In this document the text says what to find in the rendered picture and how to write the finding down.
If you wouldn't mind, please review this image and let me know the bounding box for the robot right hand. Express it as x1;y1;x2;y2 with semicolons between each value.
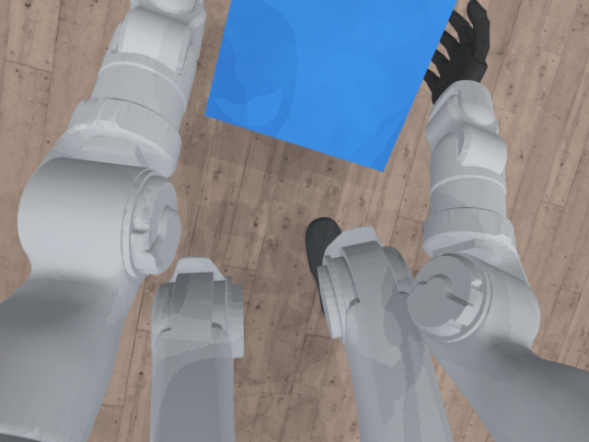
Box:
423;0;490;104

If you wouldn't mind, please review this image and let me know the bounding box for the right robot upper arm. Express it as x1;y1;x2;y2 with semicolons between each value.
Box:
407;252;589;442

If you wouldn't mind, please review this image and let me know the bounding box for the robot left shin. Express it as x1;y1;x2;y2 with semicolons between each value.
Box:
151;256;225;354

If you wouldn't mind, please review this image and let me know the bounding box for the left robot upper arm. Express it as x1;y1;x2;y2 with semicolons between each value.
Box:
0;157;181;442

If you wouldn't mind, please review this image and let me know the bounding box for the right robot forearm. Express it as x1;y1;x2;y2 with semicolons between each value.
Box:
422;80;531;288

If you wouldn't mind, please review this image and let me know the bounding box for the left robot forearm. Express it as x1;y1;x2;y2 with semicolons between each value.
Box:
17;0;206;251

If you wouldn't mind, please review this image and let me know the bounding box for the carton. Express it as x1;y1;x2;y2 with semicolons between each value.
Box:
204;0;457;172

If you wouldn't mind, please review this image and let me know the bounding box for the robot right foot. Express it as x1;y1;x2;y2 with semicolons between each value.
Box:
306;217;341;315

